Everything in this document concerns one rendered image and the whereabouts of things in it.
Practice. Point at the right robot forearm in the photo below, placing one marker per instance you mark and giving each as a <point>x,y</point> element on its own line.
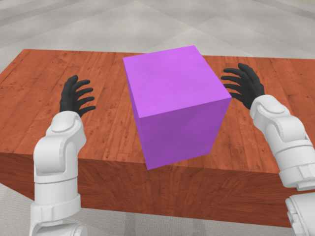
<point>288,141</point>

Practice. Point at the robot right upper arm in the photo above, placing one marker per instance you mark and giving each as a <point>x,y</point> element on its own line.
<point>301,213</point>

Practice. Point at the carton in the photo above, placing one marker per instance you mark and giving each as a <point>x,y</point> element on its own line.
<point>178,104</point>

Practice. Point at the left robot forearm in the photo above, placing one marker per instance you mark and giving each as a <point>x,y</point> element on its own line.
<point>55,156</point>

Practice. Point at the robot right hand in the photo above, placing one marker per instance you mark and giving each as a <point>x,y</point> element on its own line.
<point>250,87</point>

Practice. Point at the robot left hand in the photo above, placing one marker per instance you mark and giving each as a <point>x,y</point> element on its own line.
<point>69,100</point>

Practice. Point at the pedestal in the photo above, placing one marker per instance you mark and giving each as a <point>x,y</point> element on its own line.
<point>238,181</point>

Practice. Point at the robot left upper arm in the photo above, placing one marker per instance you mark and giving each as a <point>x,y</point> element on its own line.
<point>71,229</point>

